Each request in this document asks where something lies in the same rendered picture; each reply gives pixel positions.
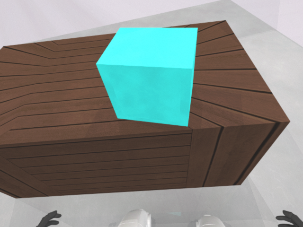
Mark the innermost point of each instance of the right robot hand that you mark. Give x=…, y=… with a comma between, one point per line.
x=290, y=217

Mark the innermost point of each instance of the pedestal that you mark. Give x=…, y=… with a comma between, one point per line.
x=60, y=135

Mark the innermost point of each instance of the robot thigh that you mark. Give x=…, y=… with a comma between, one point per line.
x=136, y=218
x=209, y=221

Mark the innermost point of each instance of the left robot hand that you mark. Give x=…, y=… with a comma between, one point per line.
x=46, y=221

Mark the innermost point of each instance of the left robot thigh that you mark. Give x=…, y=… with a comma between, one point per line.
x=136, y=218

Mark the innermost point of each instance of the right robot thigh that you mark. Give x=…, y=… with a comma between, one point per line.
x=209, y=221

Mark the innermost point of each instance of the carton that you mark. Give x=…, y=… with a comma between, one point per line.
x=148, y=73

